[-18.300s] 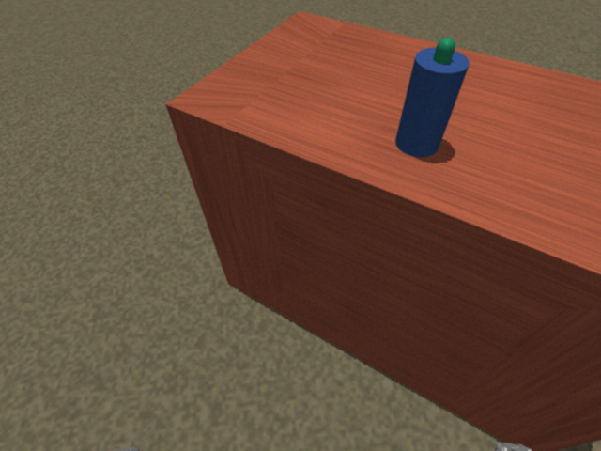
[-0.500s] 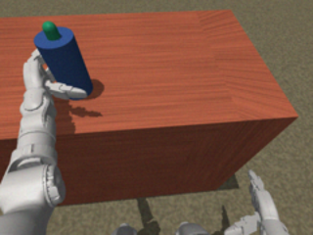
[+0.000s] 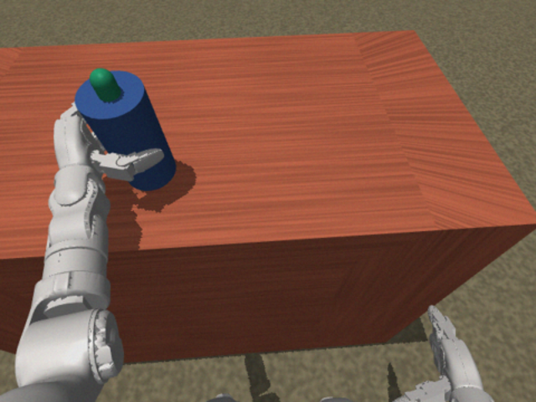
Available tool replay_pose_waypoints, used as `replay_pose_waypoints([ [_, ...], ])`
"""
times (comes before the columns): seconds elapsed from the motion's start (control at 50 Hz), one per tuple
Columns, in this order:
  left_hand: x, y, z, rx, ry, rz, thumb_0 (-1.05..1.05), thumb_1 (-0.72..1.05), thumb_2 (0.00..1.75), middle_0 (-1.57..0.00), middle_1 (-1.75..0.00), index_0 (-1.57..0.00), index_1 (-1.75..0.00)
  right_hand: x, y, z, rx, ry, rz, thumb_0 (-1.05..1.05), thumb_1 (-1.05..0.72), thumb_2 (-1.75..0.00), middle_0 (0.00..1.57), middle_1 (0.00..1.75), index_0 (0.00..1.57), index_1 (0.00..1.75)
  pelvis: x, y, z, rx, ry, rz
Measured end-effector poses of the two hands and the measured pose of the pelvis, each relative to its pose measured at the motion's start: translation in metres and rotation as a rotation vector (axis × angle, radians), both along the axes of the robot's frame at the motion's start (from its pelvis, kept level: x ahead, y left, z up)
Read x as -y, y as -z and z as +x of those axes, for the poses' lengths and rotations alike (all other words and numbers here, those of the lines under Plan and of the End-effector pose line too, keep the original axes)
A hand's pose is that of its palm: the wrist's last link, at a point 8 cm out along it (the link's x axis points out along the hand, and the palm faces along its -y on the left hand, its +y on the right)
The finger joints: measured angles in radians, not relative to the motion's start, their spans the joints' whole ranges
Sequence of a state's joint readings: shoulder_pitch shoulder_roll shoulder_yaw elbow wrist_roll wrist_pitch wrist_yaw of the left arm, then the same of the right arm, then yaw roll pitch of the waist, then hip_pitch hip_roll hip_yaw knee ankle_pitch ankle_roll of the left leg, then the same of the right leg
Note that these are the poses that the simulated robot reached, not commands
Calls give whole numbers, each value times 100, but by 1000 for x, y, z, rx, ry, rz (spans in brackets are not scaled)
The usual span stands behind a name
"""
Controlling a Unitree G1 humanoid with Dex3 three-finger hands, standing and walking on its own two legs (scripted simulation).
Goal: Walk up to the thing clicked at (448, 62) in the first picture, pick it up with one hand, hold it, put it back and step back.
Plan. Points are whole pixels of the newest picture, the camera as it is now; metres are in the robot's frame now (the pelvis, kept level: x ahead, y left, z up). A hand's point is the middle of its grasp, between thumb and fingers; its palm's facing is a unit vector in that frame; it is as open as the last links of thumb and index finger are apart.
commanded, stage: settle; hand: left
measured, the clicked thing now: (129, 130) +0.45 +0.19 +0.16
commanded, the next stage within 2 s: lift in 0.80 s
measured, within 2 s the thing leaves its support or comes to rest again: leaves its support in 0.54 s
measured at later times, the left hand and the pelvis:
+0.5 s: hand (127, 153) +0.42 +0.19 +0.15, palm faces +0.20 -0.98 -0.03, open 11.4 cm; pelvis +0.00 -0.01 +0.01, yaw +1 degrees
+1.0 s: hand (116, 151) +0.39 +0.18 +0.18, palm faces +0.19 -0.98 -0.04, open 11.4 cm; pelvis -0.04 -0.01 +0.01, yaw +1 degrees
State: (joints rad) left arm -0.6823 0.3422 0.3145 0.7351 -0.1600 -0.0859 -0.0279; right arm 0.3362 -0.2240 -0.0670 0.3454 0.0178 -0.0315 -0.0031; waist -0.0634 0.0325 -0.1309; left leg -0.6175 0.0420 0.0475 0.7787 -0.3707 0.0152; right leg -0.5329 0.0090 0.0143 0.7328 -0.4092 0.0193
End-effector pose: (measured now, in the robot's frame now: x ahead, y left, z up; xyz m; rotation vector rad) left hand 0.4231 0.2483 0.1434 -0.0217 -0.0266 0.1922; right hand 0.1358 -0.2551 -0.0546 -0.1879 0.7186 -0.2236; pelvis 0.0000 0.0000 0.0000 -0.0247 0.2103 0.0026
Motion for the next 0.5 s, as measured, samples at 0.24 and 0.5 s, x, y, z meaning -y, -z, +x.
replay_pose_waypoints([
  [0.24,5,-3,-3,-50,-11,37,-2,-59,96,-69,-96,-74,-101,5,2,10,-6,-2,6,-1,50,-6,5,5,6,5,6,-2,7,26,-5,5],
  [0.5,12,-5,-32,-98,-12,41,-2,-61,100,-65,-103,-70,-108,8,-5,15,58,-12,-7,-1,51,-6,5,5,6,5,12,-6,-1,76,-19,12],
])
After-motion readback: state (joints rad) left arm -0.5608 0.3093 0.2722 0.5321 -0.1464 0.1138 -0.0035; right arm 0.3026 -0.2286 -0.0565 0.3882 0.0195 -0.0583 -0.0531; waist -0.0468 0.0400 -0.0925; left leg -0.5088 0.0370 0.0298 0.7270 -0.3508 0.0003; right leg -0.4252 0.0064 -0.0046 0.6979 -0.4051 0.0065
